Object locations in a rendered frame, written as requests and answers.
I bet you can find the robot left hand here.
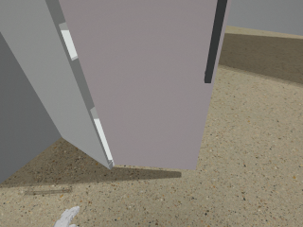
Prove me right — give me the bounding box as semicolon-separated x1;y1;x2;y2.
53;206;80;227

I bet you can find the fridge door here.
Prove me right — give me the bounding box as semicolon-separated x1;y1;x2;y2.
59;0;232;170

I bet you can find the handle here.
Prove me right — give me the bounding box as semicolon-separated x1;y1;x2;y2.
204;0;227;83

